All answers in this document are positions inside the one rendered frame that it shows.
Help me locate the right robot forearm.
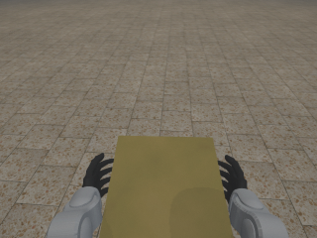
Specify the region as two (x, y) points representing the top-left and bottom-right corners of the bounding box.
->
(228, 188), (289, 238)

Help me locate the robot right hand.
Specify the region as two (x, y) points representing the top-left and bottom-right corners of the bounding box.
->
(217, 155), (248, 204)

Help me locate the robot left hand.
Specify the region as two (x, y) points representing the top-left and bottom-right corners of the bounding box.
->
(82, 153), (114, 198)

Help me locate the carton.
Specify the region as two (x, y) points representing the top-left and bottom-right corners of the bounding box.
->
(99, 135), (234, 238)

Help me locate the left robot forearm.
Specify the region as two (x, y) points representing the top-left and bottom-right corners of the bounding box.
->
(46, 186), (103, 238)

